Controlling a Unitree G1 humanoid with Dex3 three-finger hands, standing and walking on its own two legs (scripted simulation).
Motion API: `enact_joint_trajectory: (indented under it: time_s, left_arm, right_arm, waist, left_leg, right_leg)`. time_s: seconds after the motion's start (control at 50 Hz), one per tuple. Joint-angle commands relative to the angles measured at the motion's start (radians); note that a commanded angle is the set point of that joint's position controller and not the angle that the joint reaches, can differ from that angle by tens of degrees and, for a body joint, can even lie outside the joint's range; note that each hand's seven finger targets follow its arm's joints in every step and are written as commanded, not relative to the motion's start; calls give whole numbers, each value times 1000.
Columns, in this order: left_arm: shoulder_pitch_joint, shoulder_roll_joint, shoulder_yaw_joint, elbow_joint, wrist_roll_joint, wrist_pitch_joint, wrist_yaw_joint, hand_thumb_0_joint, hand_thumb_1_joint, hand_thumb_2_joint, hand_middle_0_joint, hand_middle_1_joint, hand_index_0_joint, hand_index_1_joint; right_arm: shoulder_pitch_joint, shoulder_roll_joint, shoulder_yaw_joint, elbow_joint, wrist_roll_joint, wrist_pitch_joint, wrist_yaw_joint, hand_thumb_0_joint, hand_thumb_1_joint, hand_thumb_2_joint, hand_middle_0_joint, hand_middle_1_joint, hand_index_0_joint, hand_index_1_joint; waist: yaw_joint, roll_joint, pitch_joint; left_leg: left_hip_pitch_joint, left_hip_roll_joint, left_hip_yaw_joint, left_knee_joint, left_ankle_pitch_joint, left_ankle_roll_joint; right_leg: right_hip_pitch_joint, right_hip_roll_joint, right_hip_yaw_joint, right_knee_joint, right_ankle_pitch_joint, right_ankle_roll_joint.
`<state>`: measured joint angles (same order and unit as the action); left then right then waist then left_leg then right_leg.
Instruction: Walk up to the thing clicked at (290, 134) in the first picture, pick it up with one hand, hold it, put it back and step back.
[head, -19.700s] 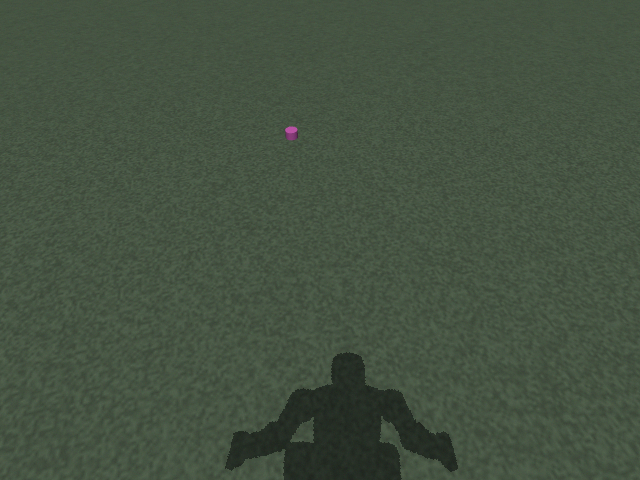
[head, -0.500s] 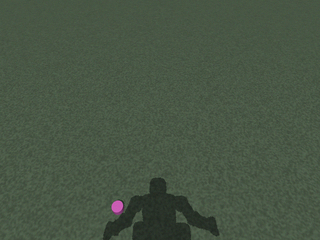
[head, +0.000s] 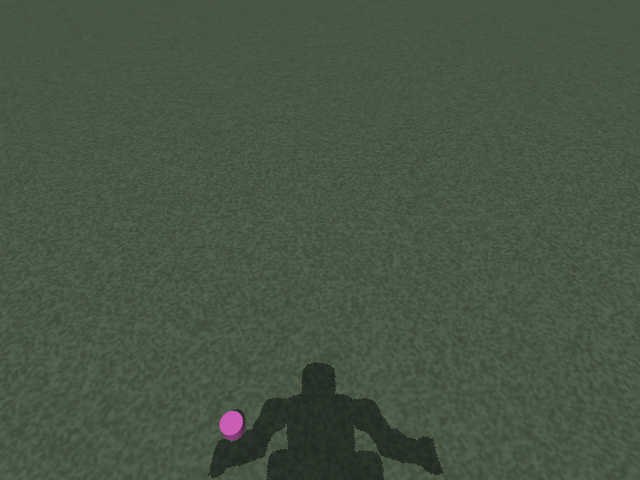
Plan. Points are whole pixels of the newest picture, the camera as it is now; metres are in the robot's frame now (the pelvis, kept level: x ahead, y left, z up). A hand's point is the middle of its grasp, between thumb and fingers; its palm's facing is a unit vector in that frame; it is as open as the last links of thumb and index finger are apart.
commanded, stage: stand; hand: left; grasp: from above
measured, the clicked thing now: (232, 425) +0.45 +0.30 -0.76
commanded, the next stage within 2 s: rise first in 0.84 s
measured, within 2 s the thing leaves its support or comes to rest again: neither
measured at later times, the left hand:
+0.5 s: hand out of the picture +0.08 +0.24 -0.16, palm faces -0.03 -0.94 -0.33, open 7.4 cm
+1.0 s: hand out of the picture +0.09 +0.24 -0.16, palm faces +0.00 -0.94 -0.33, open 7.5 cm
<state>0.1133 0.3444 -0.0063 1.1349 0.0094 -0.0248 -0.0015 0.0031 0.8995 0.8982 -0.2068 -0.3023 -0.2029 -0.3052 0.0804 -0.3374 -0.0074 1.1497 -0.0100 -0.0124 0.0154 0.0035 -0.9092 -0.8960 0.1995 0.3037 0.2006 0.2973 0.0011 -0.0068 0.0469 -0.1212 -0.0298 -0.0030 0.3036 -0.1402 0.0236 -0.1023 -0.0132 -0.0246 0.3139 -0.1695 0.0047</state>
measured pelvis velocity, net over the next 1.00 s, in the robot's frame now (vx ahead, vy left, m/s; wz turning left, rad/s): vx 0.01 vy -0.01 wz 0.00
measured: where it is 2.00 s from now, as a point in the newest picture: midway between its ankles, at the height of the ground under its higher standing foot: outside the picture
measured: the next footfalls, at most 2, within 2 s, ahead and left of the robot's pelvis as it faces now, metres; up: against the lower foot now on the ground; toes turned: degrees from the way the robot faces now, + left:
none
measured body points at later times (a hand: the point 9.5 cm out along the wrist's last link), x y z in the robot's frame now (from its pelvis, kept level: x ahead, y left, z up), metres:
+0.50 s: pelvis +0.01 -0.01 +0.00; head +0.02 +0.00 +0.45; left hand +0.08 +0.29 -0.14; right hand +0.09 -0.31 -0.13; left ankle +0.02 +0.10 -0.75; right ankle +0.00 -0.12 -0.75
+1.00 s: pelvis +0.01 -0.01 +0.00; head +0.03 +0.00 +0.45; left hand +0.09 +0.29 -0.14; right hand +0.09 -0.31 -0.13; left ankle +0.02 +0.10 -0.75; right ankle +0.00 -0.12 -0.75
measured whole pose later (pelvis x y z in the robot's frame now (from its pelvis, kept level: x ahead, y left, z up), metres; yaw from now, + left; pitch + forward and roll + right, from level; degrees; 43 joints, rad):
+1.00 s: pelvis +0.01 -0.01 +0.00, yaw +0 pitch -1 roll +0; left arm 0.12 0.34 0.01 1.08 -0.01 -0.02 0.01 0.01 0.88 0.91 -0.21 -0.32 -0.20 -0.33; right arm 0.13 -0.34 0.01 1.05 0.02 -0.02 -0.01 0.00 -0.92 -0.90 0.20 0.30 0.20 0.30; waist 0.00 0.00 0.05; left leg -0.16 -0.01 -0.01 0.34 -0.17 0.01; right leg -0.13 0.00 -0.03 0.33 -0.19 -0.01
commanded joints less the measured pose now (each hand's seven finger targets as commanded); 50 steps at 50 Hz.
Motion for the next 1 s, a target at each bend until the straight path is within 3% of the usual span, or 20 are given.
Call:
enact_joint_trajectory:
  time_s: [0.0, 0.08, 0.12, 0.22, 0.28, 0.34, 0.38, 0.46, 0.54, 0.72, 0.84, 0.9, 0.92, 0.94, 0.96, 0.98]
  left_arm:
    - [-22, 202, 32, -55, 0, -16, 13, 0, 900, 900, -200, -300, -200, -301]
    - [-29, 210, 34, -57, 1, -15, 14, 0, 900, 900, -200, -300, -200, -301]
    - [-26, 210, 33, -59, 3, -17, 14, 0, 900, 900, -200, -300, -200, -301]
    - [-36, 217, 36, -61, 1, -15, 12, 0, 900, 900, -200, -300, -200, -301]
    - [-34, 219, 38, -65, 2, -19, 13, 0, 900, 900, -200, -300, -200, -301]
    - [-32, 217, 38, -60, 0, -15, 14, 0, 900, 900, -200, -300, -200, -301]
    - [-23, 212, 35, -56, -1, -15, 13, 0, 900, 900, -200, -300, -200, -301]
    - [-29, 211, 37, -59, 0, -13, 14, 0, 900, 900, -200, -300, -200, -301]
    - [-34, 208, 38, -58, -2, -10, 12, 0, 900, 900, -200, -300, -200, -301]
    - [-41, 218, 41, -64, 1, -12, 14, 0, 900, 900, -200, -300, -200, -301]
    - [-37, 211, 37, -62, 0, -11, 12, 0, 900, 900, -200, -300, -200, -301]
    - [-31, 216, 38, -65, 3, -14, 12, 0, 900, 900, -200, -300, -200, -301]
    - [-34, 218, 40, -63, 0, -13, 12, 0, 820, 921, -175, -380, -175, -381]
    - [-385, 62, 38, -414, -51, -111, 30, 0, 740, 999, -230, -460, -177, -461]
    - [-464, 112, 63, -374, -47, -104, 37, 0, 663, 951, -252, -511, -206, -541]
    - [-274, 212, 136, -180, -25, -61, 43, 0, 585, 957, -222, -574, -182, -616]
  right_arm:
    - [-47, -212, -31, -56, 3, -22, -17, 0, -900, -900, 200, 300, 200, 300]
    - [-43, -211, -31, -55, 2, -16, -16, 0, -900, -900, 200, 300, 200, 300]
    - [-46, -216, -34, -58, 3, -16, -15, 0, -900, -900, 200, 300, 200, 300]
    - [-33, -212, -29, -53, 1, -17, -16, 0, -900, -900, 200, 300, 200, 300]
    - [-35, -220, -33, -59, 1, -20, -19, 0, -900, -900, 200, 300, 200, 300]
    - [-30, -215, -30, -56, 3, -22, -22, 0, -900, -900, 200, 300, 200, 300]
    - [-29, -212, -26, -53, 3, -21, -22, 0, -900, -900, 200, 300, 200, 300]
    - [-30, -219, -28, -57, 3, -21, -25, 0, -900, -900, 200, 300, 200, 300]
    - [-21, -220, -25, -55, 2, -20, -26, 0, -900, -900, 200, 300, 200, 300]
    - [-23, -218, -25, -68, 1, -23, -27, 0, -900, -900, 200, 300, 200, 300]
    - [-21, -220, -24, -63, 2, -20, -25, 0, -900, -900, 200, 300, 200, 300]
    - [-27, -224, -26, -67, 3, -22, -24, 0, -900, -900, 200, 300, 200, 300]
    - [-23, -217, -24, -65, 3, -21, -25, 0, -934, -919, 200, 303, 200, 303]
    - [3, -55, 20, -360, 72, -71, -44, 0, -978, -920, 199, 301, 200, 301]
    - [59, -85, 12, -309, 72, -71, -53, 0, -923, -907, 199, 300, 199, 300]
    - [88, -120, 0, -288, 68, -62, -58, 0, -920, -907, 198, 300, 199, 300]
  waist:
    - [-4, -3, -55]
    - [-5, -5, -41]
    - [-5, 7, -77]
    - [-8, 20, -60]
    - [-6, 23, -120]
    - [-6, 18, -113]
    - [-2, 3, -79]
    - [-4, 16, -102]
    - [-4, 16, -64]
    - [-7, 0, -88]
    - [-7, 12, -54]
    - [-4, 25, -96]
    - [-4, 13, -78]
    - [-130, 67, -3]
    - [-88, 22, -56]
    - [-71, -9, -27]
  left_leg:
    - [8, 152, -129, -53, 89, -3]
    - [-16, 145, -127, -55, 30, -4]
    - [13, 150, -125, -43, 49, 0]
    - [-14, 144, -126, -51, 13, -2]
    - [39, 159, -123, -28, 145, 2]
    - [37, 160, -122, -28, 177, 1]
    - [20, 156, -124, -37, 147, -3]
    - [40, 164, -120, -27, 184, -1]
    - [15, 158, -119, -47, 121, -4]
    - [44, 163, -117, -44, 155, -4]
    - [12, 154, -116, -56, 70, -4]
    - [42, 163, -116, -43, 121, 1]
    - [25, 159, -118, -50, 107, -1]
    - [-92, 19, 26, 29, -44, -5]
    - [-83, 16, 22, 43, -49, -2]
    - [-123, 9, 23, 62, -79, 0]
  right_leg:
    - [-6, -125, 106, -66, 53, -20]
    - [-11, -124, 112, -87, -4, -19]
    - [3, -129, 115, -81, 26, -21]
    - [-2, -124, 118, -83, -1, -23]
    - [35, -131, 113, -54, 129, -26]
    - [41, -129, 106, -50, 152, -27]
    - [23, -121, 102, -61, 120, -22]
    - [43, -128, 105, -54, 164, -25]
    - [26, -124, 110, -66, 102, -25]
    - [30, -127, 109, -62, 134, -26]
    - [9, -122, 114, -86, 60, -24]
    - [34, -128, 114, -71, 115, -28]
    - [27, -127, 115, -73, 102, -26]
    - [-207, 6, 25, -1, 34, -22]
    - [-148, 0, 16, 6, 20, -18]
    - [-165, 11, 7, 17, -29, -25]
